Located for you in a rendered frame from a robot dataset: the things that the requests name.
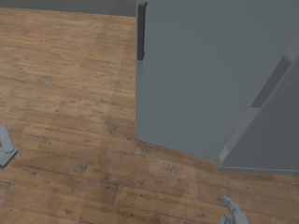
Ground fridge door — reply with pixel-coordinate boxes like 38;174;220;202
135;0;299;162

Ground handle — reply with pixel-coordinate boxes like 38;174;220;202
137;2;148;61

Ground left robot hand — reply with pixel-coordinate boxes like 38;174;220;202
0;124;19;169

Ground right robot hand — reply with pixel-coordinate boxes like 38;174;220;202
217;195;249;224

